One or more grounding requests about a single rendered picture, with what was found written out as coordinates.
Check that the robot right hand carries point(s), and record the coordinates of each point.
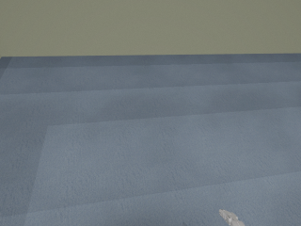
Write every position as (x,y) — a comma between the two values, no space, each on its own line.
(230,218)

